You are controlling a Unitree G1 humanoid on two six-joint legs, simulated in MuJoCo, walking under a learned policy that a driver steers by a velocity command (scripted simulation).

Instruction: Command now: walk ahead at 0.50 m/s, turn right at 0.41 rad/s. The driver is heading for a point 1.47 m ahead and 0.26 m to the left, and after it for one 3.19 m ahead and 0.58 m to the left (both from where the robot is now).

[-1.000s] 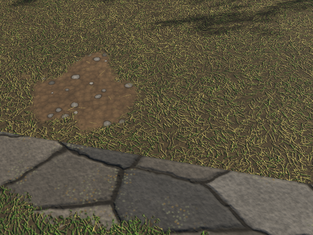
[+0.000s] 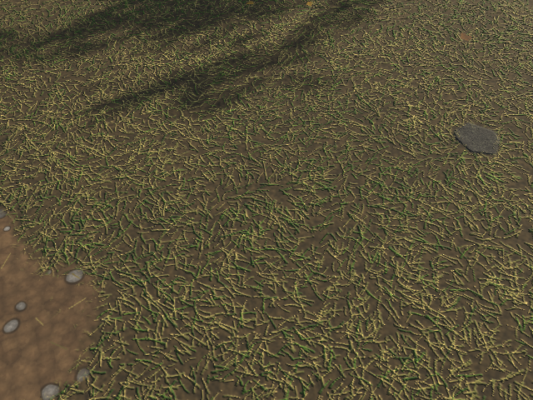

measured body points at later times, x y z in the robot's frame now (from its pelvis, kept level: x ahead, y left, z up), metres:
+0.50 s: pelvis +0.27 +0.07 +0.00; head +0.28 +0.08 +0.45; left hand +0.37 +0.34 -0.12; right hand +0.28 -0.21 -0.13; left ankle +0.22 +0.11 -0.74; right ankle +0.34 -0.09 -0.68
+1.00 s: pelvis +0.59 +0.06 -0.16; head +0.62 +0.06 +0.29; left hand +0.57 +0.32 -0.28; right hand +0.70 -0.19 -0.30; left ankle +0.45 +0.14 -0.72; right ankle +0.63 -0.01 -0.89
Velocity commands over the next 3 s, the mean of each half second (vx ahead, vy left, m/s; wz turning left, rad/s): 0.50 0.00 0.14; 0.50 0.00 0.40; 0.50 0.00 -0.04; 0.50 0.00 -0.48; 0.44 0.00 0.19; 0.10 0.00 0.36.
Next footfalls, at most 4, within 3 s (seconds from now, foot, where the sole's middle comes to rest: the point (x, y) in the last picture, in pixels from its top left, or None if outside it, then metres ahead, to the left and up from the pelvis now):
0.26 left None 0.26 0.12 -0.78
0.86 right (297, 352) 0.67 0.00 -0.93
1.32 left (216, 301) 0.83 0.25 -0.93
1.84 right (259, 222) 1.14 0.13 -0.93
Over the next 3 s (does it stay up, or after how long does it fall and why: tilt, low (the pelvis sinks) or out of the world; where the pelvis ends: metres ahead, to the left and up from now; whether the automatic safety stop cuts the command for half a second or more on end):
stays up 1.44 0.21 -0.15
